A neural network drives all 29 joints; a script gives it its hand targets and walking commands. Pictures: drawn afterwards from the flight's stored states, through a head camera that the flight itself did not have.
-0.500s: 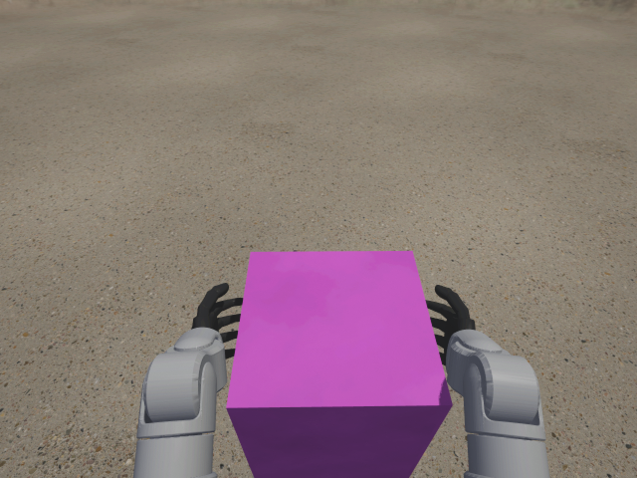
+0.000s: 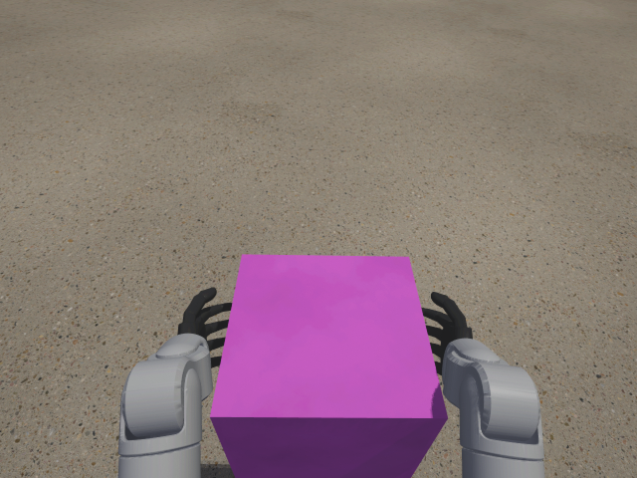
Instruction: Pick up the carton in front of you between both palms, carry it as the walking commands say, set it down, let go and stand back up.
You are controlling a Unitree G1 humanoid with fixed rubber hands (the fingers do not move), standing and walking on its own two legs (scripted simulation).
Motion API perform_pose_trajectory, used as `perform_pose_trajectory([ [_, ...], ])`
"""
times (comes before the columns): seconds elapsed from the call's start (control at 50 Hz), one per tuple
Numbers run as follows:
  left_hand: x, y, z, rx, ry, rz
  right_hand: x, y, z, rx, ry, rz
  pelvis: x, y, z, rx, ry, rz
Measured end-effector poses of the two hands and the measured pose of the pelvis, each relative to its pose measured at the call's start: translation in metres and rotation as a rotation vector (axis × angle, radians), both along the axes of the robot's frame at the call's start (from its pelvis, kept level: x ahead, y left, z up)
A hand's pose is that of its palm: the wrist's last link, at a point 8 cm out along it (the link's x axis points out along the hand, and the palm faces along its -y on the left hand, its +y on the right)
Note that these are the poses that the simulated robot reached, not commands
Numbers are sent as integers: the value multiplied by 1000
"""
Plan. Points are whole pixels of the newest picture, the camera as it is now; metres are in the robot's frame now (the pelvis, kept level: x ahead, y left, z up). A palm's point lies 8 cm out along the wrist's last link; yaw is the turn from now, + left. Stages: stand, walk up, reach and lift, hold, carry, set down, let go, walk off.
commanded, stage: carry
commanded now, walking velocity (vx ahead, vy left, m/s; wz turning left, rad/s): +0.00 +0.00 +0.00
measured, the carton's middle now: (323, 378) +0.27 +0.00 +0.00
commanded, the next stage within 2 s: hold in 1.54 s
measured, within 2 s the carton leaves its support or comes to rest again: neither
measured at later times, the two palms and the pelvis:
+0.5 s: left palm (220, 286) +0.35 +0.13 +0.09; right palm (452, 291) +0.35 -0.17 +0.09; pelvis +0.09 -0.02 -0.01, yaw +1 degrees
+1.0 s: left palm (219, 314) +0.33 +0.13 +0.06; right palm (450, 317) +0.33 -0.17 +0.06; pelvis +0.06 -0.02 +0.00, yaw +1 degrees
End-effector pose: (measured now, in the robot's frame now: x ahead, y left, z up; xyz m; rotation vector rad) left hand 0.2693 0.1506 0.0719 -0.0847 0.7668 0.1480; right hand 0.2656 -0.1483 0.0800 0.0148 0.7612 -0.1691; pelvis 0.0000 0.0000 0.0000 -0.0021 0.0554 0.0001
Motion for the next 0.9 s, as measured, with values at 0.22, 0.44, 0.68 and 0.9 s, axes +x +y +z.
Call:
perform_pose_trajectory([
  [0.22, 58, -13, 29, 50, -90, -5, 60, -13, 19, 38, -90, 4, 63, -11, 2, 4, -12, 10],
  [0.44, 80, -16, 16, 45, -49, 9, 87, -17, 7, 32, -49, 16, 88, -19, -4, 2, -2, 12],
  [0.68, 74, -18, 9, 47, -43, 3, 80, -19, 1, 23, -42, 20, 82, -20, -5, 3, -11, 14],
  [0.9, 61, -17, -5, 73, -40, -15, 67, -18, -13, -1, -39, 39, 66, -20, -2, 2, -28, 15],
])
